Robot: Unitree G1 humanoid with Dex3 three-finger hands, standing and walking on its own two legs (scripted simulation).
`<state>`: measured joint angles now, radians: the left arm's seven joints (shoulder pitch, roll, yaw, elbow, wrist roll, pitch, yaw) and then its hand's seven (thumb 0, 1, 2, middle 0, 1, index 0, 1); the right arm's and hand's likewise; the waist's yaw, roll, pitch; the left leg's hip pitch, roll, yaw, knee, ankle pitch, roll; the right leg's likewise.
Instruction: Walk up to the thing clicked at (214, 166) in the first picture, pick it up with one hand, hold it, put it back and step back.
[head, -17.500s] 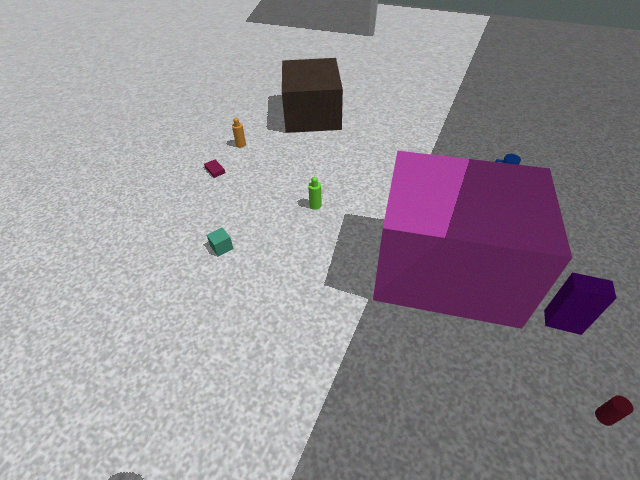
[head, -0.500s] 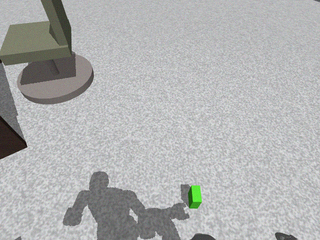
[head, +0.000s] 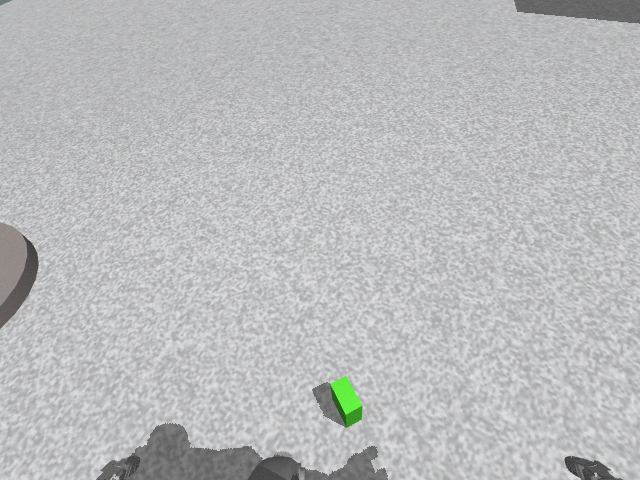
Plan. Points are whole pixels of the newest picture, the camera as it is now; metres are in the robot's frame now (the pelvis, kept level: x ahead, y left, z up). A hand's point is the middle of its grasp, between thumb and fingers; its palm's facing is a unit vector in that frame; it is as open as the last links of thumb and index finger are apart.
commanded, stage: walk up
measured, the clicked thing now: out of the picture +0.76 -1.28 -0.74
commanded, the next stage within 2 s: none
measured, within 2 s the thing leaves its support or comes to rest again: neither
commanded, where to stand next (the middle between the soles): +0.05 +0.00 m, yaw -51 degrees
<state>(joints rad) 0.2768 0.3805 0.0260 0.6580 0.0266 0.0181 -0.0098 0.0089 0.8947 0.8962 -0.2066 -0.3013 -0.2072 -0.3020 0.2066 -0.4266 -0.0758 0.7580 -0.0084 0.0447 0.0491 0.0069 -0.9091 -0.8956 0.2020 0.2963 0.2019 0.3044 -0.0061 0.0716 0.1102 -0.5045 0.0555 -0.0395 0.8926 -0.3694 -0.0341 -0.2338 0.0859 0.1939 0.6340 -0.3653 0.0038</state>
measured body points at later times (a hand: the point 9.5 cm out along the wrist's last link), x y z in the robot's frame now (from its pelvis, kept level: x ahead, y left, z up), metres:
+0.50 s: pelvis +0.00 +0.03 -0.01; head +0.05 +0.01 +0.44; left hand +0.24 +0.28 -0.11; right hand -0.06 -0.31 -0.10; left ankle +0.10 +0.13 -0.72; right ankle -0.05 -0.09 -0.71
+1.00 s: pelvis -0.01 +0.04 -0.01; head +0.02 +0.02 +0.43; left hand +0.27 +0.21 -0.12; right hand -0.15 -0.26 -0.11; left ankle +0.08 +0.11 -0.72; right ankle -0.08 -0.08 -0.67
